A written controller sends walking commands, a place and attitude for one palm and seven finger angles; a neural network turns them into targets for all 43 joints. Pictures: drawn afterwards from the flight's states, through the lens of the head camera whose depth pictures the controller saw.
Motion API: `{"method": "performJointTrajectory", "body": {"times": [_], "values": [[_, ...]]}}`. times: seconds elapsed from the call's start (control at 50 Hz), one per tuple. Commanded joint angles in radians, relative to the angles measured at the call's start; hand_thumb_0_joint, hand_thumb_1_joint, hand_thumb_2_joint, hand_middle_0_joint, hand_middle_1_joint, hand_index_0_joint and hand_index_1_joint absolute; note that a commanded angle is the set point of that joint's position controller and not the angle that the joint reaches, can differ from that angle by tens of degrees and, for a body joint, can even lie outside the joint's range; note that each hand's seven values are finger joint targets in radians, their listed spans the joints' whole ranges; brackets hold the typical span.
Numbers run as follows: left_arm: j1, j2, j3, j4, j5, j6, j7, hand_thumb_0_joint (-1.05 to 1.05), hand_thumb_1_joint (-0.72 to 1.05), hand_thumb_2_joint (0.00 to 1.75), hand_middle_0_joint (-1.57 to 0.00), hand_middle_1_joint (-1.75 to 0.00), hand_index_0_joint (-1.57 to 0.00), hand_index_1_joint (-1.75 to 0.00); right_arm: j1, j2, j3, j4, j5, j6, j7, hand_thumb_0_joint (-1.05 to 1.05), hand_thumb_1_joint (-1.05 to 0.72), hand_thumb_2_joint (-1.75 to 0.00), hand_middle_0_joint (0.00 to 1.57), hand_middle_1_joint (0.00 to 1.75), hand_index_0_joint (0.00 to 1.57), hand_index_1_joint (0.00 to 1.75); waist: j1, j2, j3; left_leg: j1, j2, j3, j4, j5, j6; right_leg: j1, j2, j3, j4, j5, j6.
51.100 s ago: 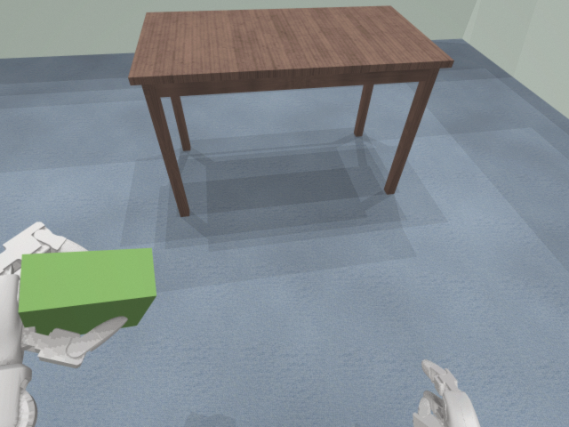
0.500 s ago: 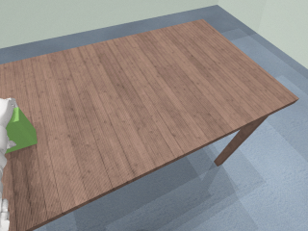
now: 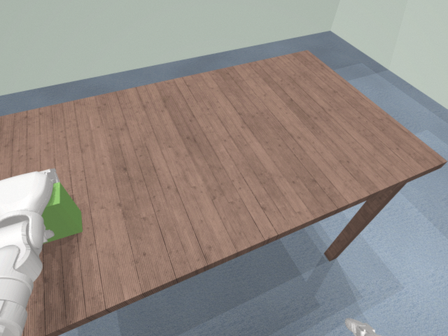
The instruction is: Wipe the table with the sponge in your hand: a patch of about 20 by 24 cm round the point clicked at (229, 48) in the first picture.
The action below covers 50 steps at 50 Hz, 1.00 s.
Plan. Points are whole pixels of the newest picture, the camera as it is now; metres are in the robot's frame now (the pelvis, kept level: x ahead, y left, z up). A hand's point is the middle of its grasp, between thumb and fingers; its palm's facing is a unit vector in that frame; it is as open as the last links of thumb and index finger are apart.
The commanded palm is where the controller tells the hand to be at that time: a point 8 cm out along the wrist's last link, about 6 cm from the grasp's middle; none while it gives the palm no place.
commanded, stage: wipe back along the first lane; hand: left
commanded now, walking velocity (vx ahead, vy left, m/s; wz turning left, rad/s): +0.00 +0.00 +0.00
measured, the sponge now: (39, 222) +0.30 +0.39 -0.01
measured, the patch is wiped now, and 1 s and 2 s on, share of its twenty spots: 0.95 0.95 0.95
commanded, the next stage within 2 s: lift the sponge slowly off the table in 0.64 s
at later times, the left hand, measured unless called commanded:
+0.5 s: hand (43, 236) +0.26 +0.34 +0.03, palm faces -0.06 -0.02 -1.00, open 9.6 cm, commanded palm +0.22 +0.32 +0.06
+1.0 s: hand (48, 258) +0.23 +0.32 +0.03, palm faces -0.09 -0.04 -1.00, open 9.5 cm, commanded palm +0.20 +0.31 +0.07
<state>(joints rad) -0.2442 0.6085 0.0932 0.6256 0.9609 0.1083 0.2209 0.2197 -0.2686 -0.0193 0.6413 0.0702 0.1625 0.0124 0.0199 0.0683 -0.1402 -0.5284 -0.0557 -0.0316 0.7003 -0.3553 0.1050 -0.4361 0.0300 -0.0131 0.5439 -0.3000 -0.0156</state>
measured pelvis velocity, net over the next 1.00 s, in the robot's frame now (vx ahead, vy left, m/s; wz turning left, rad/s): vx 0.01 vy -0.05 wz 0.02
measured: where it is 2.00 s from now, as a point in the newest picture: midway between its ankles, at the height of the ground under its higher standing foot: outside the picture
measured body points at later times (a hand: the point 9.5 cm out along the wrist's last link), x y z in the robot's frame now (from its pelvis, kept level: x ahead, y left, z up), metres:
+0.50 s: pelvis +0.01 -0.02 +0.00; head +0.03 -0.03 +0.45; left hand +0.26 +0.34 +0.08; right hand +0.18 -0.26 -0.10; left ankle -0.01 +0.04 -0.72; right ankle -0.02 -0.16 -0.72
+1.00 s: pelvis +0.01 -0.05 +0.01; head +0.02 -0.06 +0.46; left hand +0.23 +0.31 +0.08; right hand +0.19 -0.29 -0.09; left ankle -0.01 +0.04 -0.72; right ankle -0.02 -0.16 -0.72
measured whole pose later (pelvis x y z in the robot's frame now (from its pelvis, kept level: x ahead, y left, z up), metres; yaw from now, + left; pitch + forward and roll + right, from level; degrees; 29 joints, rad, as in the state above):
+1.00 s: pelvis +0.01 -0.05 +0.01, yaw +1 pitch +6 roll -2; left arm 0.11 0.53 0.12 0.30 0.92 0.16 0.21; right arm 0.15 -0.27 -0.02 0.66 0.05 0.10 -0.04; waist 0.06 0.07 -0.09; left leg -0.37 -0.03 -0.05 0.62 -0.34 0.05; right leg -0.31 0.05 -0.02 0.52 -0.31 -0.02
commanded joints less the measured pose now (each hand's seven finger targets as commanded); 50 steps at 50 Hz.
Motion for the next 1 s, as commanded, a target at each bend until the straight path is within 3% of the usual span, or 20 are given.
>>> {"method": "performJointTrajectory", "body": {"times": [0.0,0.08,0.14,0.18,0.22,0.28,0.34,0.38,0.46,0.48,0.54,0.58,0.6,0.66,0.74,0.78,0.86,0.88,0.92,0.98], "values": [[-0.017,0.125,0.012,-0.086,-0.023,0.006,-0.039,0.0,0.1,1.3,-1.2,-1.6,-1.2,-1.6,-0.048,-0.162,-0.048,-0.113,-0.001,-0.036,-0.009,0.0,-0.9,-0.9,0.2,0.3,0.2,0.3,0.007,-0.023,-0.142,0.225,0.09,-0.134,-0.113,0.475,-0.097,0.026,0.042,-0.028,-0.029,0.167,-0.061],[0.062,0.142,0.05,-0.132,-0.035,0.024,-0.037,0.0,0.1,1.3,-1.2,-1.6,-1.2,-1.6,-0.079,-0.16,-0.041,-0.123,0.001,-0.045,-0.011,0.0,-0.9,-0.9,0.2,0.3,0.2,0.3,0.033,-0.029,-0.138,0.206,0.081,-0.118,-0.129,0.477,-0.094,0.079,0.038,-0.024,-0.039,0.203,-0.065],[0.076,0.103,0.012,-0.152,-0.033,0.036,-0.038,0.0,0.1,1.3,-1.2,-1.6,-1.2,-1.6,-0.081,-0.156,-0.042,-0.122,0.001,-0.047,-0.013,0.0,-0.9,-0.9,0.2,0.3,0.2,0.3,0.016,-0.035,-0.107,0.208,0.078,-0.11,-0.129,0.454,-0.091,0.071,0.038,-0.033,-0.043,0.194,-0.063],[0.1,0.1,0.019,-0.186,-0.033,0.039,-0.04,0.0,0.1,1.3,-1.2,-1.6,-1.2,-1.6,-0.099,-0.154,-0.04,-0.127,0.001,-0.055,-0.012,0.0,-0.9,-0.9,0.2,0.3,0.2,0.3,0.028,-0.012,-0.114,0.221,0.083,-0.125,-0.137,0.464,-0.094,0.069,0.038,-0.03,-0.043,0.18,-0.064],[0.124,0.049,-0.023,-0.206,-0.034,0.047,-0.038,0.0,0.1,1.3,-1.2,-1.6,-1.2,-1.6,-0.095,-0.147,-0.042,-0.132,0.001,-0.061,-0.01,0.0,-0.9,-0.9,0.2,0.3,0.2,0.3,0.022,-0.007,-0.111,0.235,0.083,-0.127,-0.133,0.456,-0.094,0.06,0.038,-0.039,-0.041,0.17,-0.062],[0.157,0.08,0.016,-0.229,-0.036,0.05,-0.037,0.0,0.1,1.3,-1.2,-1.6,-1.2,-1.6,-0.112,-0.151,-0.041,-0.129,-0.002,-0.068,-0.014,0.0,-0.9,-0.9,0.2,0.3,0.2,0.3,0.032,-0.033,-0.126,0.226,0.077,-0.116,-0.135,0.457,-0.088,0.093,0.038,-0.025,-0.047,0.201,-0.065],[0.161,0.039,-0.026,-0.25,-0.032,0.055,-0.036,0.0,0.1,1.3,-1.2,-1.6,-1.2,-1.6,-0.11,-0.148,-0.043,-0.128,-0.003,-0.073,-0.017,0.0,-0.9,-0.9,0.2,0.3,0.2,0.3,0.016,-0.051,-0.113,0.221,0.071,-0.099,-0.126,0.443,-0.079,0.094,0.036,-0.032,-0.044,0.223,-0.062],[0.204,0.069,0.017,-0.266,-0.037,0.054,-0.033,0.0,0.1,1.3,-1.2,-1.6,-1.2,-1.6,-0.124,-0.147,-0.04,-0.131,-0.003,-0.078,-0.019,0.0,-0.9,-0.9,0.2,0.3,0.2,0.3,0.036,-0.05,-0.123,0.221,0.069,-0.097,-0.135,0.447,-0.077,0.119,0.037,-0.023,-0.047,0.233,-0.065],[0.269,0.041,-0.002,-0.288,-0.04,0.057,-0.033,0.0,0.1,1.3,-1.2,-1.6,-1.2,-1.6,-0.126,-0.14,-0.039,-0.134,-0.002,-0.083,-0.019,0.0,-0.9,-0.9,0.2,0.3,0.2,0.3,0.036,-0.054,-0.108,0.209,0.061,-0.082,-0.134,0.441,-0.071,0.14,0.032,-0.031,-0.046,0.26,-0.062],[0.259,0.071,0.03,-0.302,-0.039,0.054,-0.03,0.0,0.1,1.3,-1.2,-1.6,-1.2,-1.6,-0.136,-0.144,-0.039,-0.129,-0.004,-0.084,-0.021,0.0,-0.9,-0.9,0.2,0.3,0.2,0.3,0.04,-0.051,-0.111,0.215,0.064,-0.087,-0.136,0.457,-0.073,0.141,0.035,-0.02,-0.045,0.266,-0.065],[0.309,0.009,-0.02,-0.324,-0.042,0.057,-0.028,0.0,0.1,1.3,-1.2,-1.6,-1.2,-1.6,-0.136,-0.134,-0.041,-0.137,-0.005,-0.092,-0.019,0.0,-0.9,-0.9,0.2,0.3,0.2,0.3,0.034,-0.048,-0.095,0.215,0.059,-0.074,-0.127,0.454,-0.066,0.139,0.033,-0.028,-0.044,0.283,-0.061],[0.375,0.054,0.037,-0.34,-0.046,0.052,-0.021,0.0,0.1,1.3,-1.2,-1.6,-1.2,-1.6,-0.152,-0.138,-0.04,-0.134,-0.005,-0.095,-0.017,0.0,-0.9,-0.9,0.2,0.3,0.2,0.3,0.054,-0.046,-0.102,0.211,0.057,-0.071,-0.129,0.465,-0.065,0.167,0.03,-0.012,-0.046,0.314,-0.065],[0.404,0.011,0.003,-0.356,-0.055,0.051,-0.02,0.0,0.1,1.3,-1.2,-1.6,-1.2,-1.6,-0.147,-0.128,-0.04,-0.141,-0.007,-0.098,-0.016,0.0,-0.9,-0.9,0.2,0.3,0.2,0.3,0.046,-0.056,-0.105,0.206,0.056,-0.064,-0.126,0.462,-0.062,0.177,0.028,-0.022,-0.04,0.323,-0.06],[0.425,0.032,0.028,-0.372,-0.057,0.056,-0.013,0.0,0.1,1.3,-1.2,-1.6,-1.2,-1.6,-0.152,-0.134,-0.041,-0.138,-0.007,-0.1,-0.019,0.0,-0.9,-0.9,0.2,0.3,0.2,0.3,0.047,-0.088,-0.102,0.194,0.05,-0.057,-0.127,0.435,-0.057,0.189,0.026,-0.012,-0.042,0.355,-0.057],[0.33,0.062,0.037,-0.372,-0.048,0.071,-0.004,0.0,0.1,1.3,-1.2,-1.6,-1.2,-1.6,-0.162,-0.136,-0.039,-0.129,-0.008,-0.095,-0.034,0.0,-0.9,-0.9,0.2,0.3,0.2,0.3,0.035,-0.086,-0.032,0.169,0.038,-0.042,-0.141,0.331,-0.048,0.167,0.026,-0.008,-0.058,0.296,-0.059],[0.283,0.136,0.093,-0.396,-0.043,0.07,-0.003,0.0,0.1,1.3,-1.2,-1.6,-1.2,-1.6,-0.176,-0.141,-0.035,-0.124,-0.009,-0.095,-0.043,0.0,-0.9,-0.9,0.2,0.3,0.2,0.3,0.05,-0.069,-0.056,0.183,0.032,-0.041,-0.148,0.322,-0.045,0.192,0.025,0.01,-0.065,0.294,-0.062],[0.276,0.109,0.062,-0.404,-0.043,0.06,-0.013,0.0,0.1,1.3,-1.2,-1.6,-1.2,-1.6,-0.174,-0.13,-0.036,-0.126,-0.01,-0.1,-0.054,0.0,-0.9,-0.9,0.2,0.3,0.2,0.3,0.043,-0.043,-0.073,0.205,0.023,-0.028,-0.141,0.337,-0.04,0.213,0.02,0.008,-0.068,0.33,-0.059],[0.263,0.158,0.106,-0.423,-0.043,0.05,-0.012,0.0,0.1,1.3,-1.2,-1.6,-1.2,-1.6,-0.182,-0.134,-0.036,-0.121,-0.01,-0.102,-0.056,0.0,-0.9,-0.9,0.2,0.3,0.2,0.3,0.053,-0.033,-0.097,0.213,0.024,-0.033,-0.143,0.352,-0.04,0.232,0.021,0.023,-0.067,0.343,-0.063],[0.305,0.148,0.104,-0.436,-0.043,0.041,-0.013,0.0,0.1,1.3,-1.2,-1.6,-1.2,-1.6,-0.176,-0.127,-0.039,-0.127,-0.014,-0.108,-0.056,0.0,-0.9,-0.9,0.2,0.3,0.2,0.3,0.057,-0.016,-0.117,0.229,0.021,-0.03,-0.137,0.38,-0.039,0.25,0.018,0.013,-0.062,0.376,-0.061],[0.296,0.198,0.152,-0.458,-0.047,0.026,-0.014,0.0,0.1,1.3,-1.2,-1.6,-1.2,-1.6,-0.195,-0.131,-0.035,-0.124,-0.016,-0.107,-0.061,0.0,-0.9,-0.9,0.2,0.3,0.2,0.3,0.063,-0.009,-0.109,0.225,0.02,-0.031,-0.142,0.377,-0.04,0.259,0.018,0.03,-0.067,0.395,-0.062]]}}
